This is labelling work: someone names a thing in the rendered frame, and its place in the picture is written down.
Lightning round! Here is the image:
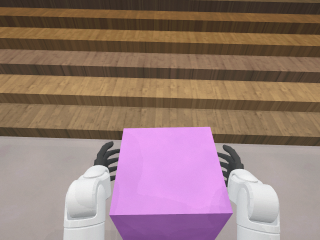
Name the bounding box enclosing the carton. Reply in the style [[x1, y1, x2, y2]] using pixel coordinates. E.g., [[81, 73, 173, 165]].
[[109, 127, 233, 240]]

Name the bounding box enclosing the robot left forearm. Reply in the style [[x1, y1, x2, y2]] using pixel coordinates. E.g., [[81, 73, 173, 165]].
[[63, 165, 112, 240]]

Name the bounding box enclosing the robot right forearm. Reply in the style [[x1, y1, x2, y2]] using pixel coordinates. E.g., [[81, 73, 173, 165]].
[[227, 169, 281, 240]]

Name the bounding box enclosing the right robot hand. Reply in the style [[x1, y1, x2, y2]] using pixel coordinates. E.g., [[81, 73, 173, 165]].
[[217, 144, 244, 187]]

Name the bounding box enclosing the left robot hand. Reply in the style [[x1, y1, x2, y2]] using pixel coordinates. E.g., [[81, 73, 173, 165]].
[[93, 141, 120, 181]]

